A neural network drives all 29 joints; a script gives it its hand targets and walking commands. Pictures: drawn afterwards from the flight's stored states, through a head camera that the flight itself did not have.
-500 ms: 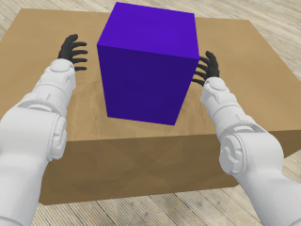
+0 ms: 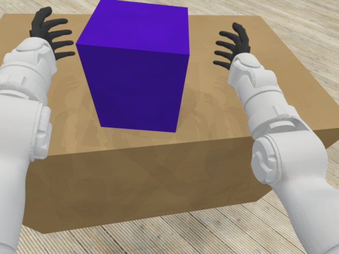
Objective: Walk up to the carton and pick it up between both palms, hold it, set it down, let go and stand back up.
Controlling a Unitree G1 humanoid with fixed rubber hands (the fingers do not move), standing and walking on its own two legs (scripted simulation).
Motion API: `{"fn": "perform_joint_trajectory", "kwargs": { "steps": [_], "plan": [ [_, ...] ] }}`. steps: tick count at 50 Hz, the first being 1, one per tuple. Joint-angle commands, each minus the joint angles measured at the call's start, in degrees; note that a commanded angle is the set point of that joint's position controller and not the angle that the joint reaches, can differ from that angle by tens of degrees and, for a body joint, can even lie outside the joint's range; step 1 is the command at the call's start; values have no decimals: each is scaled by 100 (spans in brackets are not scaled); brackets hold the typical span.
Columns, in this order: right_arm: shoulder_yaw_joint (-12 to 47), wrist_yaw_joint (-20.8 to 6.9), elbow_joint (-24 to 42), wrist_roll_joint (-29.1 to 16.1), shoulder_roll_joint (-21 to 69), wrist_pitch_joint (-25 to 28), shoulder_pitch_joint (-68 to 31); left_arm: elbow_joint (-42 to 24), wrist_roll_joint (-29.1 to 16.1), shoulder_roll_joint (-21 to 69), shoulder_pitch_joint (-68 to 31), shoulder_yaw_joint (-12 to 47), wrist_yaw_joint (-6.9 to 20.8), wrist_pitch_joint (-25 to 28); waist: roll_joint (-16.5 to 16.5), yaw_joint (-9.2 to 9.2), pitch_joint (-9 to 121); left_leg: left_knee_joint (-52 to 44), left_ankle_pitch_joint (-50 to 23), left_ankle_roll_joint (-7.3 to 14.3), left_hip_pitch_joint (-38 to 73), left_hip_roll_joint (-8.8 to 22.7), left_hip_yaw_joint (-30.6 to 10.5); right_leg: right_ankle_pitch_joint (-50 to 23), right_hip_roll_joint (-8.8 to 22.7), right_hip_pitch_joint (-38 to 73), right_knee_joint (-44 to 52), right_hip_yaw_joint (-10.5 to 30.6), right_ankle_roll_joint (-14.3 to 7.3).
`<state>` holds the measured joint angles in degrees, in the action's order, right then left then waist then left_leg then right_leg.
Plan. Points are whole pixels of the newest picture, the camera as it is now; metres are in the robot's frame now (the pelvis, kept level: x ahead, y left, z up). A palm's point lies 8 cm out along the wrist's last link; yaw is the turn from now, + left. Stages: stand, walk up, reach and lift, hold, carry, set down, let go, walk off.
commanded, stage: set down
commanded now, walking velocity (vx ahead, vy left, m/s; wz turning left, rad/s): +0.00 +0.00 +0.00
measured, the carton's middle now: (141, 71) +0.55 -0.02 +0.12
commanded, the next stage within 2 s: none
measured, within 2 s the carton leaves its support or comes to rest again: neither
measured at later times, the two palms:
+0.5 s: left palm (30, 39) +0.51 +0.19 +0.24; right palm (235, 61) +0.44 -0.21 +0.21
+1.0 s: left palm (24, 84) +0.45 +0.21 +0.18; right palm (231, 87) +0.39 -0.19 +0.19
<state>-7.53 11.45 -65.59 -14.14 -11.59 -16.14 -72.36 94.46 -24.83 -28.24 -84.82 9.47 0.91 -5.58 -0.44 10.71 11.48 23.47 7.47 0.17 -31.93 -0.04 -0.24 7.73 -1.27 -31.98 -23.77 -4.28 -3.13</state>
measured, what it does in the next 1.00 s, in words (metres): stands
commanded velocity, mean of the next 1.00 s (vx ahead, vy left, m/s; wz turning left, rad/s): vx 0.00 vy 0.00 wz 0.00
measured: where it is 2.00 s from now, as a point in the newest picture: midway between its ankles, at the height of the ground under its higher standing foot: outside the picture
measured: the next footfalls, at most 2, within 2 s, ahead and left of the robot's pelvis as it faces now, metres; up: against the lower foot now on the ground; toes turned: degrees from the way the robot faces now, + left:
none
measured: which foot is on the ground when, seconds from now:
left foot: down 0.00-1.00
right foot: down 0.00-1.00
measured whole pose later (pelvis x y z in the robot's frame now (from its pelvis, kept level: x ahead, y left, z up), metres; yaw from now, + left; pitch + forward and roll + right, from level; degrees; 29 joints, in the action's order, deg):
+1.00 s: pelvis -0.01 +0.02 +0.01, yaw -1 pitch +4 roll -1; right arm -6.3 14.4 -45.0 -17.1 -9.1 -22.0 -52.9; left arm 61.7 -15.9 -26.7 -59.7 -1.0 1.7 -19.6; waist -2.3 6.7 4.0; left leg 22.8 7.9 0.6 -18.5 0.4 0.3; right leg 5.4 -2.1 -16.8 -18.6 -2.8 -2.0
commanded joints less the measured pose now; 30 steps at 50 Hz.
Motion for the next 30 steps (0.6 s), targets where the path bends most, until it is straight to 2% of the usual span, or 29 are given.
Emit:
{"fn": "perform_joint_trajectory", "kwargs": {
  "steps": [1,2,3,4,5,7,8,11,12,13,15,17,18,21,22,24,26,28,29,30],
  "plan": [
    [-360,109,1175,250,-769,183,-3754,-1397,-95,-1056,-3567,139,-17,186,528,129,4102,-229,108,-19,463,-123,-7,-2122,280,2995,-163,291,276],
    [-407,142,1297,228,-849,208,-3784,-1682,-43,-1105,-3673,64,-34,171,697,113,4358,-173,-154,-89,646,-129,3,-2404,273,3039,-170,280,277],
    [-355,171,1086,240,-754,144,-3723,-1474,-14,-1106,-3645,47,-8,137,629,163,4239,-160,-193,-85,665,-132,-17,-2540,275,3071,-176,274,293],
    [-398,208,1188,220,-838,138,-3631,-1719,82,-1116,-3492,-62,8,78,707,142,4371,-147,-473,-126,785,-139,-11,-2939,254,3240,-191,273,310],
    [-422,246,1083,199,-840,125,-3626,-1725,127,-1075,-3527,-32,27,32,822,212,4401,-122,-670,-187,999,-126,-41,-3036,215,3179,-176,235,332],
    [-358,293,855,116,-896,97,-3397,-1707,343,-949,-3345,-122,101,-120,1122,233,4149,4,-1257,-326,1547,-94,-77,-3255,146,2944,-78,158,291],
    [-313,307,773,32,-922,100,-3273,-1775,447,-859,-3274,-120,137,-195,1331,235,4060,48,-1516,-411,1804,-79,-98,-3278,114,2853,-7,117,243],
    [-103,332,372,-250,-995,6,-2954,-1584,755,-729,-2876,-243,260,-439,1581,167,3157,82,-1886,-535,2420,3,-163,-3004,24,2485,237,50,181],
    [-92,326,445,-365,-1070,20,-2821,-1898,803,-656,-2737,-256,274,-506,1726,165,3092,142,-2279,-614,2777,48,-213,-3045,-40,2315,297,-3,155],
    [-33,321,255,-401,-1081,16,-2759,-1721,836,-571,-2659,-220,299,-581,1710,190,2799,177,-2314,-652,2981,80,-240,-2785,-65,2088,407,-50,139],
    [-168,319,488,-406,-1249,112,-2820,-2072,762,-431,-2699,-97,290,-646,1877,278,2814,291,-2583,-783,3443,169,-281,-2465,-149,1686,537,-146,84],
    [-110,277,813,-450,-1281,137,-2767,-2399,724,-515,-2608,-204,241,-726,1703,198,2830,364,-2754,-762,3646,193,-264,-2344,-194,1694,625,-144,84],
    [-66,268,1050,-438,-1265,192,-2541,-2566,730,-504,-2305,-293,221,-754,1493,203,2937,392,-2907,-734,3765,190,-244,-2568,-216,1869,604,-153,129],
    [135,226,1210,-456,-1123,93,-2519,-2561,638,-695,-2124,-459,213,-707,877,96,2644,189,-2257,-468,3194,84,-160,-2631,-142,2373,526,-61,232],
    [186,221,1447,-457,-1081,86,-2575,-2717,607,-818,-2149,-545,206,-662,658,29,2742,101,-1922,-366,2915,42,-115,-2614,-101,2613,478,-10,283],
    [343,193,1757,-549,-959,82,-2136,-3038,647,-821,-1622,-689,207,-668,444,-87,2733,11,-1933,-254,2687,18,-100,-2896,-84,3105,346,46,329],
    [451,173,2183,-644,-906,74,-2116,-3247,675,-932,-1497,-850,221,-681,179,-226,2915,-57,-1743,-119,2366,-45,-28,-3019,-36,3482,278,133,387],
    [545,190,2565,-683,-870,112,-1818,-3504,838,-948,-1089,-1044,199,-772,92,-353,3028,-96,-1775,-65,2198,-102,47,-3319,-19,3921,184,215,437],
    [537,199,2773,-690,-901,102,-2132,-3497,839,-1111,-1345,-1155,180,-804,37,-445,3004,-174,-1431,7,1859,-146,102,-3130,24,4009,154,262,470],
    [564,214,3122,-711,-847,96,-2012,-3719,787,-1148,-1205,-1202,154,-819,-105,-474,3106,-210,-1302,74,1660,-167,126,-3228,42,4247,106,318,507]
  ]
}}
